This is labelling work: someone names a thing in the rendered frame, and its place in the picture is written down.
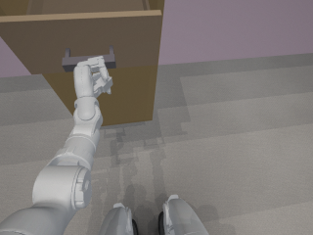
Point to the drawer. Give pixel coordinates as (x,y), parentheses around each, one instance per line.
(88,28)

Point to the left robot forearm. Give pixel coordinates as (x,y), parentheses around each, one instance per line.
(82,143)

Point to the robot left upper arm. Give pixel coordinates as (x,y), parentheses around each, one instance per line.
(60,191)

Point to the robot left shin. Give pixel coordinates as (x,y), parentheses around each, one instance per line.
(118,205)

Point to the robot left thigh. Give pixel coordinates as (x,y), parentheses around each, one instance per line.
(118,221)

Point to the handle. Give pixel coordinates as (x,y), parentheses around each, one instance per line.
(69,63)

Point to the cabinet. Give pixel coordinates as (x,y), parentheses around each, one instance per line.
(133,89)

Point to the robot left hand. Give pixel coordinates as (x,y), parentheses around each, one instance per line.
(84,80)

